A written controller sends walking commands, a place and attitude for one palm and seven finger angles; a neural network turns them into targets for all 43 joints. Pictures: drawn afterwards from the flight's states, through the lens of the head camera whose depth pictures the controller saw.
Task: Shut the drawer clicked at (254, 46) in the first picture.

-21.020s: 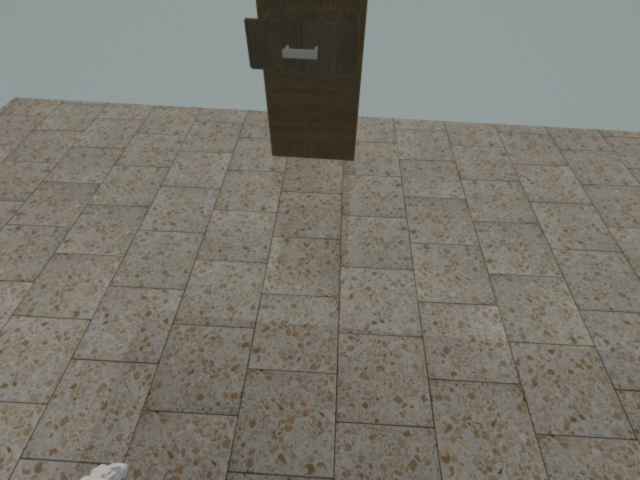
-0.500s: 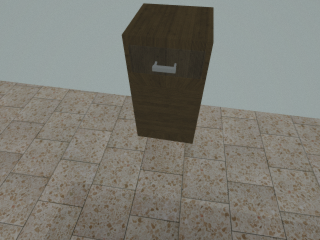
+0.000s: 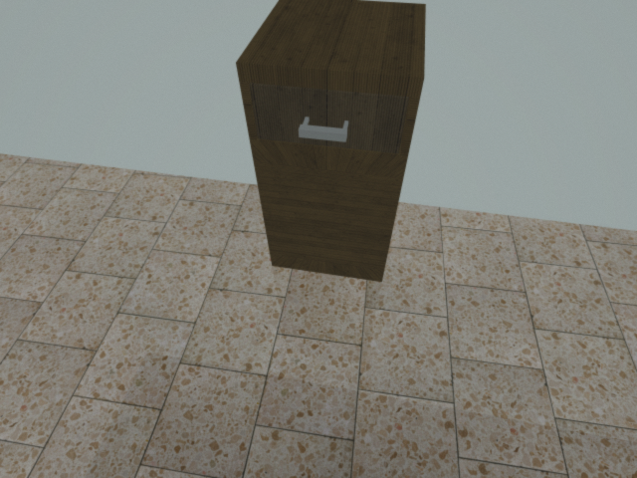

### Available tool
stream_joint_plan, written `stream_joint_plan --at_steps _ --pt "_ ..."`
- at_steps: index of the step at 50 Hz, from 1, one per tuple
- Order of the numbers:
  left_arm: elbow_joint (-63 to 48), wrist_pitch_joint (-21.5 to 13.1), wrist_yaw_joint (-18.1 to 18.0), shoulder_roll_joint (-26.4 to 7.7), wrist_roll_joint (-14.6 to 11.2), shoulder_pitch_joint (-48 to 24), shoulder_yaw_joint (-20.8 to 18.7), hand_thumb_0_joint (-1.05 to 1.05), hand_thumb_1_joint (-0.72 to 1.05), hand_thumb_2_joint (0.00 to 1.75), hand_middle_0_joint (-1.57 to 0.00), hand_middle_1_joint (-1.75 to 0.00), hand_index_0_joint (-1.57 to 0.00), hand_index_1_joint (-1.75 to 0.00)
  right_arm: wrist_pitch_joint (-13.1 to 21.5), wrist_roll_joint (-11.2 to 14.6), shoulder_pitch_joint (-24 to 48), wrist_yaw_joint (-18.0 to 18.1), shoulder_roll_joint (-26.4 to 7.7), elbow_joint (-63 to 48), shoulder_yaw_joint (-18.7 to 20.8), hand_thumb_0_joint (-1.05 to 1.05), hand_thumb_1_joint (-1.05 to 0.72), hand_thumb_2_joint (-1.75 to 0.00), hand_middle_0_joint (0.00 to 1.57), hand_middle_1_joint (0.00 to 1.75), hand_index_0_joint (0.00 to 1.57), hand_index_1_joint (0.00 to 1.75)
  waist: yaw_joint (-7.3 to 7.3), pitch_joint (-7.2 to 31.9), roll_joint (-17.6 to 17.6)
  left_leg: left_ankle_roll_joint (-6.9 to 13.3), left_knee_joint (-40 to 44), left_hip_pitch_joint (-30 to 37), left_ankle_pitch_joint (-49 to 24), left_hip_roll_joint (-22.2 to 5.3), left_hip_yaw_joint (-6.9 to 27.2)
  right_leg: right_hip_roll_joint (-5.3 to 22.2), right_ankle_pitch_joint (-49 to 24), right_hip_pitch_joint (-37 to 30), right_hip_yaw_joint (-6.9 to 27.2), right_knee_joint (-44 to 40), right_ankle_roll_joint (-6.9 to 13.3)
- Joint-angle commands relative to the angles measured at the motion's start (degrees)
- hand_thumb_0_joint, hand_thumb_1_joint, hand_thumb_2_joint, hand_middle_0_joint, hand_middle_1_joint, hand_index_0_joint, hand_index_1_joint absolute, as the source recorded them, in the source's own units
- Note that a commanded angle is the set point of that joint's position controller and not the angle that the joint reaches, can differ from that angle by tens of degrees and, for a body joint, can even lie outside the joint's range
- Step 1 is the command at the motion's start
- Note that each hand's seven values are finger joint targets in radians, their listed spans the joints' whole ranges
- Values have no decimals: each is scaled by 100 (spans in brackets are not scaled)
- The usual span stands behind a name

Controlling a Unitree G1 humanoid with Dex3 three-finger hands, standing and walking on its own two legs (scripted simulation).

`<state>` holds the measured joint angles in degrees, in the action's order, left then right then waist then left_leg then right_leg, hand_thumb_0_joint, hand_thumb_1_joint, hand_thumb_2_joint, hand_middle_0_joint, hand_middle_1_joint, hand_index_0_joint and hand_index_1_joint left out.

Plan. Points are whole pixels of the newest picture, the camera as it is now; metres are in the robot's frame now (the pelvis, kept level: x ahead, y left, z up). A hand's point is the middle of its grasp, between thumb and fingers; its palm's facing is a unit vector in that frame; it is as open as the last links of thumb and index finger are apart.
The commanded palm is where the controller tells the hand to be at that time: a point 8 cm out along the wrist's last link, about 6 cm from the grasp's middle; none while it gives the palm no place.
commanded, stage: look to check the result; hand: left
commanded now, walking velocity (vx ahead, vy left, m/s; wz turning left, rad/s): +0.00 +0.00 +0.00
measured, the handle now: (324, 127) +0.90 +0.04 -0.09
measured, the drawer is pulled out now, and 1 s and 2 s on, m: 0.00 0.00 0.00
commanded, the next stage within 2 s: stand and wait in 0.10 s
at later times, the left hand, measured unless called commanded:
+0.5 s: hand out of the picture +0.06 +0.21 -0.16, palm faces +0.00 -0.96 -0.28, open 7.4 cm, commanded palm none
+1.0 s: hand out of the picture +0.07 +0.22 -0.16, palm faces -0.01 -0.96 -0.30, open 7.4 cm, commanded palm none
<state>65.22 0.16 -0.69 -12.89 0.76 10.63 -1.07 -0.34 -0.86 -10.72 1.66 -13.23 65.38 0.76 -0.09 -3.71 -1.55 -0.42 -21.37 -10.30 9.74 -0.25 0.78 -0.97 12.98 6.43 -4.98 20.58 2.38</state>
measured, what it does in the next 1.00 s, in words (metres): stands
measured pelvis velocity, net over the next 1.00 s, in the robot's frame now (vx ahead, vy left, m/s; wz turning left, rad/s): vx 0.01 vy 0.00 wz -0.01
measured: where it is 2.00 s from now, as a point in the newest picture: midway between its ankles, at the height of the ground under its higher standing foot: outside the picture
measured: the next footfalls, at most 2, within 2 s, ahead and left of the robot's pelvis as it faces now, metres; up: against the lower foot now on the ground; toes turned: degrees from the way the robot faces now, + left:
none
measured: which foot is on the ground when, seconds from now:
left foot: down 0.00-1.00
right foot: down 0.00-1.00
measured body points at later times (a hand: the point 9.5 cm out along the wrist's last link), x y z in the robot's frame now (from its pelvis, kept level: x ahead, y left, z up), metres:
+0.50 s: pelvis +0.01 +0.00 +0.00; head +0.03 -0.01 +0.45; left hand +0.06 +0.26 -0.14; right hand +0.05 -0.27 -0.16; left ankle +0.02 +0.12 -0.75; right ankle -0.02 -0.09 -0.75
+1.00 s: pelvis +0.01 +0.00 +0.00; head +0.03 -0.01 +0.45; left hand +0.07 +0.27 -0.14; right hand +0.05 -0.27 -0.15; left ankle +0.02 +0.12 -0.75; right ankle -0.02 -0.09 -0.75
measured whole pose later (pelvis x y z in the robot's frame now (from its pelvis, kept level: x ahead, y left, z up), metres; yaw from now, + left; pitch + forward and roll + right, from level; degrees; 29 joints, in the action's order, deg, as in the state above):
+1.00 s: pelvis +0.01 +0.00 +0.00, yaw -1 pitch -1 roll +0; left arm 64.5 -0.2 -0.4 -15.1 0.8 8.9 -1.3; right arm 0.0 -0.8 -9.3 1.5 -15.6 65.2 0.8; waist 0.1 -3.1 -1.1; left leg -0.4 -19.1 -8.0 9.8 -0.4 0.0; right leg -1.2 12.6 4.3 -4.1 18.0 2.2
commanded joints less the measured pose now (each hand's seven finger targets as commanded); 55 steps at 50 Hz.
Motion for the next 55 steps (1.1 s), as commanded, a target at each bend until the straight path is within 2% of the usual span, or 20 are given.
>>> stream_joint_plan --at_steps 1,12,14,18,24,28,33,37,39,41,48,52,55 --pt "-245 -125 -75 -951 -25 56 -141 0 90 90 -20 -30 -20 -30 97 -7 -127 35 -764 -171 106 0 -90 -90 20 30 20 30 15 237 149 196 241 244 -781 -578 431 791 -516 170 694 -501 61" --pt "-293 -153 -82 -1030 -23 -17 -169 0 90 90 -20 -30 -20 -30 127 -2 -53 42 -844 -195 122 0 -90 -90 20 30 20 30 10 350 153 191 244 334 -1033 -603 407 814 -997 14 690 -456 51" --pt "-313 -155 -91 -1041 -16 -15 -172 0 90 90 -20 -30 -20 -30 118 1 -25 46 -872 -211 133 0 -90 -90 20 30 20 30 10 274 197 190 224 323 -1053 -600 404 804 -1077 50 697 -471 41" --pt "-309 -153 -79 -1051 -25 -37 -166 0 90 90 -20 -30 -20 -30 121 -8 0 45 -900 -200 126 0 -90 -90 20 30 20 30 16 291 118 184 268 353 -955 -611 395 804 -936 54 717 -508 46" --pt "-351 -168 -85 -1148 -17 -80 -191 0 90 90 -20 -30 -20 -30 132 8 29 39 -974 -235 143 0 -90 -90 20 30 20 30 11 362 214 186 269 404 -1095 -619 395 810 -1172 -33 737 -504 32" --pt "-338 -167 -77 -1164 -27 -100 -191 0 90 90 -20 -30 -20 -30 134 0 61 41 -993 -228 134 0 -90 -90 20 30 20 30 9 362 105 178 298 427 -1044 -618 390 825 -1137 -45 746 -524 35" --pt "-346 -170 -73 -1221 -21 -154 -191 0 90 90 -20 -30 -20 -30 127 1 81 31 -1049 -239 142 0 -90 -90 20 30 20 30 19 270 186 171 330 405 -968 -624 387 818 -1056 -7 745 -582 26" --pt "-352 -178 -73 -1245 -23 -136 -197 0 90 90 -20 -30 -20 -30 138 3 88 31 -1074 -236 137 0 -90 -90 20 30 20 30 13 373 195 177 328 459 -1066 -637 391 828 -1146 -83 739 -571 19" --pt "-370 -174 -77 -1255 -19 -141 -199 0 90 90 -20 -30 -20 -30 129 10 97 32 -1096 -254 144 0 -90 -90 20 30 20 30 9 300 214 176 321 428 -1021 -628 393 825 -1106 -37 739 -599 8" --pt "-354 -169 -69 -1253 -26 -167 -188 0 90 90 -20 -30 -20 -30 131 -1 125 30 -1097 -240 142 0 -90 -90 20 30 20 30 15 296 88 174 346 446 -970 -633 403 827 -995 -16 764 -604 31" --pt "-350 -174 -58 -1288 -22 -213 -183 0 90 90 -20 -30 -20 -30 142 4 157 25 -1161 -249 141 0 -90 -90 20 30 20 30 22 299 154 182 395 456 -951 -652 432 816 -888 -14 765 -631 30" --pt "-351 -180 -59 -1311 -22 -212 -192 0 90 90 -20 -30 -20 -30 157 8 164 30 -1189 -262 142 0 -90 -90 20 30 20 30 22 420 146 191 384 524 -1106 -660 438 830 -1069 -85 759 -584 30" --pt "-352 -179 -60 -1330 -19 -217 -192 0 90 90 -20 -30 -20 -30 157 14 201 28 -1190 -253 144 0 -90 -90 20 30 20 30 22 369 135 188 392 531 -1123 -665 433 829 -1085 -53 760 -590 26"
